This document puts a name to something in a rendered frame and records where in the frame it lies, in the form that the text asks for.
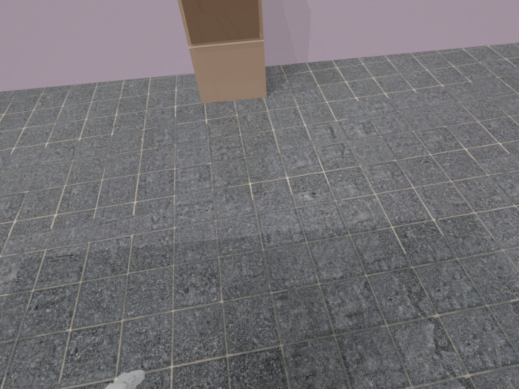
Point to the robot left hand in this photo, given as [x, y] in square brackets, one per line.
[127, 380]

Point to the cupboard door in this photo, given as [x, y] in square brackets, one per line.
[221, 20]

